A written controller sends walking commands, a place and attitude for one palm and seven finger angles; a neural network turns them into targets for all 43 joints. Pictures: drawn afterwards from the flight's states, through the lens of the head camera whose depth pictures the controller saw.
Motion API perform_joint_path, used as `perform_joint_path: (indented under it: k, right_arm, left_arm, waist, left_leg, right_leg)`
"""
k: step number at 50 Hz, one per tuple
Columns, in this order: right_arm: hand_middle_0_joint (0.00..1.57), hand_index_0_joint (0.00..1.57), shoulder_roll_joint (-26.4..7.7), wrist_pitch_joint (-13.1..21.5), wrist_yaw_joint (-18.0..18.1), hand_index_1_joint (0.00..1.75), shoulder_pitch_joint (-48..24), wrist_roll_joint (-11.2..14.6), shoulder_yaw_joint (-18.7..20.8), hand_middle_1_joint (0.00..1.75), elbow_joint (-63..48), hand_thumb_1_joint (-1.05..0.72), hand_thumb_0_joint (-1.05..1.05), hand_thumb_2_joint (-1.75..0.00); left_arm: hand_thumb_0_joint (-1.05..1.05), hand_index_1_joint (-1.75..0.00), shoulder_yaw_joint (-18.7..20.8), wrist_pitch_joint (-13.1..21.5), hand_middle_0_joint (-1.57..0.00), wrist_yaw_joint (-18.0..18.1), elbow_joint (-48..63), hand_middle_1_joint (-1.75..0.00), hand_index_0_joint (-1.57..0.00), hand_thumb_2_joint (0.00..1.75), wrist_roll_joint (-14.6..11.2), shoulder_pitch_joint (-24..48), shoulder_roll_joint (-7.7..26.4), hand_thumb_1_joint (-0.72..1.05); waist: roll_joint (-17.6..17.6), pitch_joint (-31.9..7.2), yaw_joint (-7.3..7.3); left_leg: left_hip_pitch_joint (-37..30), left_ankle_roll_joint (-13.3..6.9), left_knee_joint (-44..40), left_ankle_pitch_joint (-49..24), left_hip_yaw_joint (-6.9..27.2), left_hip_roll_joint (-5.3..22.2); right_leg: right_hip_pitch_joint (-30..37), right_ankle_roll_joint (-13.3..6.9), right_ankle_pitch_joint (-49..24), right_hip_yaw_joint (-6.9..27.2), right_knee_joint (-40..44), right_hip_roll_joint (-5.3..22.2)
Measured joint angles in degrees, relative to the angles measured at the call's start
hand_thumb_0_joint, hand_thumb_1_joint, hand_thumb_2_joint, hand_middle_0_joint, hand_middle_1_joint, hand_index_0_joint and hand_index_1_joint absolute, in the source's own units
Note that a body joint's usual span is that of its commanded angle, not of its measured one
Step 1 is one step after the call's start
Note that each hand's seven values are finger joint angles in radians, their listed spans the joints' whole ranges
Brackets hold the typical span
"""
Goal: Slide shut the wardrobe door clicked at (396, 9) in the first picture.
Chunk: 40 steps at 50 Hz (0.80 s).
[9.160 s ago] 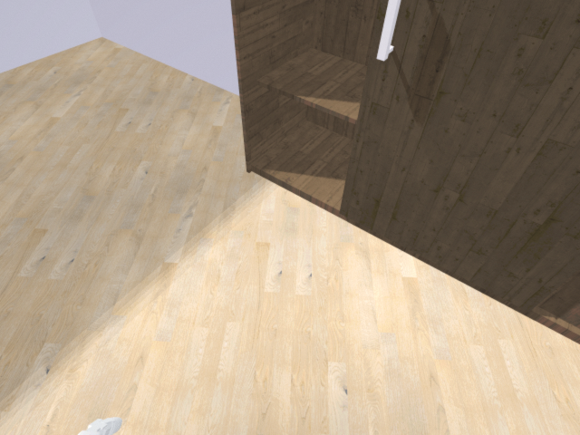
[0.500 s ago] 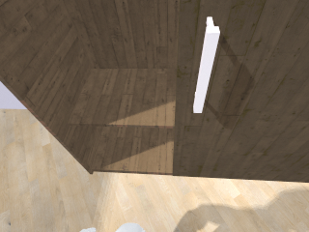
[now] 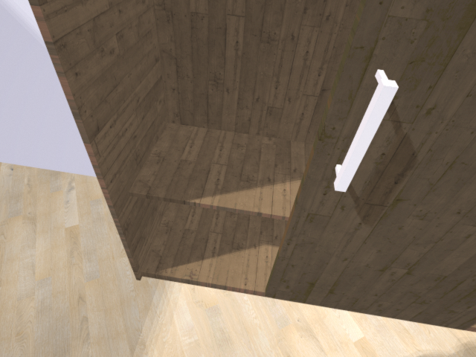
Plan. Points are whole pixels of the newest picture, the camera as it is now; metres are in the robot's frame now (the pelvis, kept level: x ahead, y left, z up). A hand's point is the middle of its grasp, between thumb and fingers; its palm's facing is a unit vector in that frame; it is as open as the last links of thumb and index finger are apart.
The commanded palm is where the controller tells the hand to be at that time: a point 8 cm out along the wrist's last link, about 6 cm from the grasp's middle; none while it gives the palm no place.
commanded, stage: come to a stop and stand still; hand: right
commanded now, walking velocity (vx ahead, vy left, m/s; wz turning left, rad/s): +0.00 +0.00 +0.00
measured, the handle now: (358, 136) +0.50 -0.17 +0.15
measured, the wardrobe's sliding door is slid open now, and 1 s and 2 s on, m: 0.54 0.54 0.54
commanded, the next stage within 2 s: look again from close up in 1.28 s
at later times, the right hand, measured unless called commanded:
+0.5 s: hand out of the picture -0.01 -0.17 -0.18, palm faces +0.04 +0.98 -0.18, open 7.4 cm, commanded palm none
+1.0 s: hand out of the picture -0.03 -0.26 -0.19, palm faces -0.01 +0.99 -0.17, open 7.4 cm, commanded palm none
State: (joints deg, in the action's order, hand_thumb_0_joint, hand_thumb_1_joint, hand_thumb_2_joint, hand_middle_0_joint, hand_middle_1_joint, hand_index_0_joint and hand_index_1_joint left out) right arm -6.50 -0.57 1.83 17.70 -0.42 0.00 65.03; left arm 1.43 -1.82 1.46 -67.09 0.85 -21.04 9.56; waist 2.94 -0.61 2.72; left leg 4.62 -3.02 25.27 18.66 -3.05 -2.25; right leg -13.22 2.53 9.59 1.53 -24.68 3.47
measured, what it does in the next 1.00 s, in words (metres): shifts its weight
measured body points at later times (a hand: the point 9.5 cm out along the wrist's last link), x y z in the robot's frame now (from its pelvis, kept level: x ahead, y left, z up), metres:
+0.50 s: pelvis +0.01 -0.01 -0.01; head +0.03 -0.01 +0.44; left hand +0.04 +0.22 -0.16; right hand -0.01 -0.22 -0.16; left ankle -0.05 +0.08 -0.74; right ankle +0.03 -0.12 -0.73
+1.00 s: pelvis -0.02 -0.08 +0.00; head -0.01 -0.11 +0.45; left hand +0.02 +0.15 -0.14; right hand -0.03 -0.31 -0.17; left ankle -0.05 +0.08 -0.74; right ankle +0.03 -0.12 -0.74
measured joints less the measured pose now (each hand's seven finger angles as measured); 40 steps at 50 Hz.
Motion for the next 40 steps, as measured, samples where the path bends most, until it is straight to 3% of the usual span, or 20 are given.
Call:
perform_joint_path:
  k: [8, 17, 20, 23, 27, 31, 40]
  right_arm:
    - [0.20, 0.20, 1.74, 0.48, -0.08, 0.30, 0.52, 0.43, 0.16, 0.30, 0.63, -0.92, 0.01, -0.90]
    - [0.20, 0.20, 2.15, 0.49, 0.18, 0.30, 1.58, 0.24, 0.58, 0.30, 1.36, -0.91, 0.01, -0.90]
    - [0.20, 0.20, 1.58, 1.89, 0.47, 0.30, 1.91, -0.06, -0.24, 0.30, -0.96, -0.91, 0.01, -0.90]
    - [0.20, 0.20, 1.49, 2.44, 1.06, 0.30, 2.43, -0.54, -0.14, 0.30, -2.89, -0.91, 0.01, -0.90]
    - [0.20, 0.20, -0.55, 1.19, 1.46, 0.30, 2.44, -0.82, 0.23, 0.30, -4.48, -0.91, 0.01, -0.90]
    - [0.20, 0.20, -2.65, 0.48, 1.53, 0.30, 0.45, -0.86, 0.54, 0.30, -5.65, -0.91, 0.01, -0.90]
    - [0.19, 0.19, -3.98, 0.18, 0.77, 0.30, -1.39, -1.06, 0.08, 0.30, -6.92, -0.91, 0.01, -0.90]
  left_arm:
    - [0.01, -0.30, -0.96, 0.35, -0.20, 0.62, -1.15, -0.30, -0.20, 0.90, -0.16, 0.38, -2.77, 0.91]
    - [0.01, -0.30, -0.82, 1.01, -0.20, 1.20, -0.19, -0.30, -0.20, 0.90, -0.31, 3.14, -3.09, 0.91]
    - [0.01, -0.30, -0.96, 0.72, -0.20, 0.78, 3.68, -0.30, -0.20, 0.90, 0.07, 4.57, -2.12, 0.91]
    - [0.02, -0.30, 0.01, 0.93, -0.20, 1.28, 5.96, -0.30, -0.20, 0.90, -0.02, 6.09, 0.07, 0.93]
    - [0.02, -0.30, 0.48, 1.88, -0.20, 1.11, 7.74, -0.30, -0.20, 0.90, -0.37, 7.77, 0.59, 0.93]
    - [0.02, -0.30, -0.23, 2.63, -0.20, 0.93, 8.38, -0.30, -0.19, 0.90, -0.20, 9.00, -0.35, 0.92]
    - [0.01, -0.30, -0.96, 2.39, -0.20, 0.25, 8.71, -0.30, -0.20, 0.90, -0.37, 9.89, -1.80, 0.92]
  waist:
    - [-1.48, 3.33, -1.23]
    - [-2.04, 3.26, -2.13]
    - [-1.41, 3.84, -2.10]
    - [-0.49, 3.65, -2.53]
    - [-2.02, 2.52, -2.08]
    - [-4.50, 2.01, -3.16]
    - [-5.18, 1.63, -3.56]
  left_leg:
    - [-0.69, -0.93, -1.53, -0.82, -0.63, -1.05]
    - [-1.75, -0.75, -1.97, -0.08, -0.63, -0.74]
    - [-0.38, -0.16, -0.79, 0.25, -0.93, -0.95]
    - [1.00, 0.43, 0.87, 0.88, -0.26, -0.94]
    - [2.14, 1.41, 4.23, 3.00, -0.02, -0.01]
    - [2.11, 2.80, 4.37, 2.91, 0.72, 1.46]
    - [2.10, 4.82, 1.57, -0.07, 1.71, 3.64]
  right_leg:
    - [0.07, 1.52, -0.70, 0.84, 0.53, 0.90]
    - [0.68, 1.76, 0.44, 0.80, 0.14, 0.60]
    - [-3.14, -1.49, 3.07, 1.01, -6.75, 0.22]
    - [-5.38, -3.23, 7.33, -0.26, -12.89, -1.35]
    - [-3.59, -4.27, 7.69, -2.18, -10.46, -2.99]
    - [-3.03, -5.23, 7.19, -3.17, -9.59, -4.27]
    - [-2.17, -7.54, 3.71, -4.49, -5.24, -6.35]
